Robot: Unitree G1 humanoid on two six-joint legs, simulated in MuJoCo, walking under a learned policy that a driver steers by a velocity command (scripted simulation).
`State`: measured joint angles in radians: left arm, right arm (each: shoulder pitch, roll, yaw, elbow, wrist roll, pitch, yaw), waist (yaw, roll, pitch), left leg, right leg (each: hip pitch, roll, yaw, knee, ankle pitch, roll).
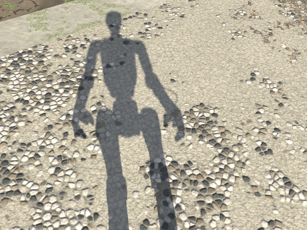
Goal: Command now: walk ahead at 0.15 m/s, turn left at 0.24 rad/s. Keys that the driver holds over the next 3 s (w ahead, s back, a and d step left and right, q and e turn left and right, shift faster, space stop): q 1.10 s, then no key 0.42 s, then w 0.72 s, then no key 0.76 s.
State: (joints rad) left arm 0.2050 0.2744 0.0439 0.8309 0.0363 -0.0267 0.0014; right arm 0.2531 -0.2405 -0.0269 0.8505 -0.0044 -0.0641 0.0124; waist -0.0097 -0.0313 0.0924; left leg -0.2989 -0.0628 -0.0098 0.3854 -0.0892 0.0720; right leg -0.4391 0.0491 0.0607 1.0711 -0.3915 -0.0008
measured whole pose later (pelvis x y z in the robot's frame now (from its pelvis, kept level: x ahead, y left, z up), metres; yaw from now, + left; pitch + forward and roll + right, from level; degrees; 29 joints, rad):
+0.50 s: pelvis +0.03 -0.04 +0.00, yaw +17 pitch +0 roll +1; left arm 0.20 0.25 0.02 0.75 0.02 0.00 0.05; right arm 0.23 -0.33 -0.09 0.78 -0.02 0.08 0.02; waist -0.01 0.06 0.04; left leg -0.48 -0.06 -0.05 1.09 -0.41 -0.04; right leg -0.20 0.00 -0.06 0.40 -0.20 -0.05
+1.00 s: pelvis -0.02 +0.00 +0.00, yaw +35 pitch +0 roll -2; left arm 0.21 0.32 0.06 0.75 0.02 0.06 0.01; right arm 0.23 -0.30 -0.06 0.71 0.00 0.04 0.01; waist 0.00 -0.04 0.07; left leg -0.20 -0.09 -0.10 0.40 -0.20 0.09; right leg -0.50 -0.02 0.03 1.03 -0.35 0.05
